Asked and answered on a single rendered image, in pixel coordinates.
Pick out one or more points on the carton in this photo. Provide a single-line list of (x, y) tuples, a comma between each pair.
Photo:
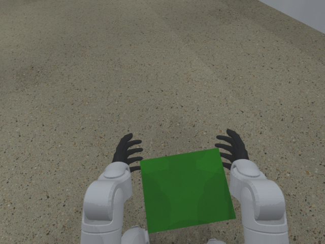
[(185, 190)]

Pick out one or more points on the robot right forearm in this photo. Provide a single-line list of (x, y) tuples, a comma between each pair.
[(262, 204)]

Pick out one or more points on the left robot thigh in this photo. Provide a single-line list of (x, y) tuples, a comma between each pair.
[(135, 236)]

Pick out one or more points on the robot left forearm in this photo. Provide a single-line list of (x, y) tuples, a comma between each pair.
[(102, 217)]

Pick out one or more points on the left robot hand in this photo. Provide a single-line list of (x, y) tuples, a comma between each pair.
[(122, 153)]

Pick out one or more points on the right robot hand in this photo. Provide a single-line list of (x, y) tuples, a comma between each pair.
[(237, 149)]

